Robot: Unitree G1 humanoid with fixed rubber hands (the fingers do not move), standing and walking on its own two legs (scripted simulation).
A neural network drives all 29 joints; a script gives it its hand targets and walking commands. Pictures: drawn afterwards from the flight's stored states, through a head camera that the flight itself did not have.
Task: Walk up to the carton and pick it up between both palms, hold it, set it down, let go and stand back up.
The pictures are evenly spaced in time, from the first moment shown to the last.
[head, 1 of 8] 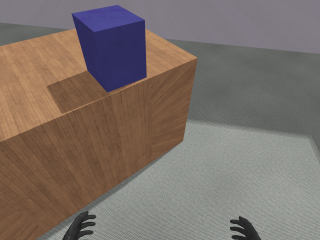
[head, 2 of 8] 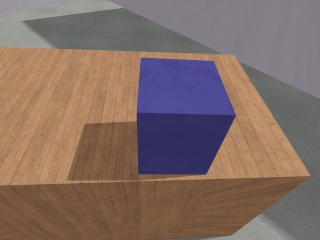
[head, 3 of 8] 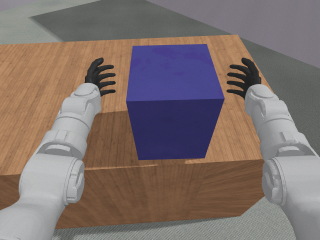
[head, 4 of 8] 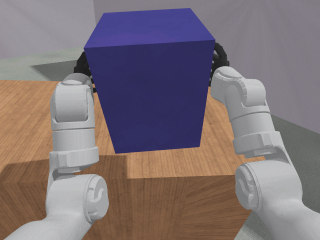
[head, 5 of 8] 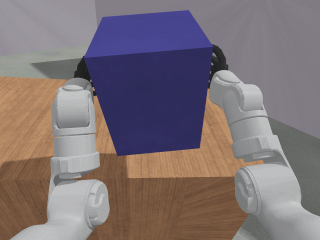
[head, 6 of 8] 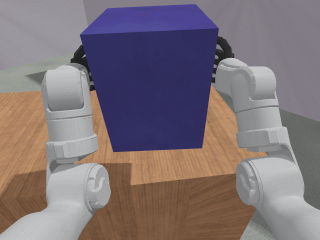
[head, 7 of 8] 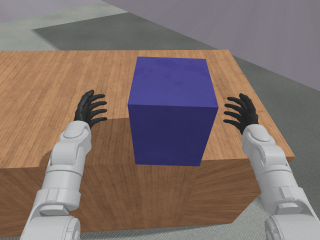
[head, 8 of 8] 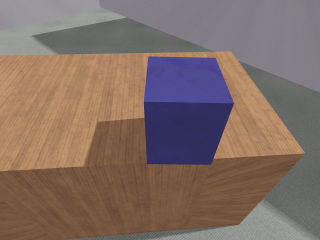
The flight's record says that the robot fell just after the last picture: no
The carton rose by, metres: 0.26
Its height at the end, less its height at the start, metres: +0.00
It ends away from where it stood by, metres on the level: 0.03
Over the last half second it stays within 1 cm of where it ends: yes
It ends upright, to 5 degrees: yes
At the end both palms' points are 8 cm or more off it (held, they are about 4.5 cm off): yes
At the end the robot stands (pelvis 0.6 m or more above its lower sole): yes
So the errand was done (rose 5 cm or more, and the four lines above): yes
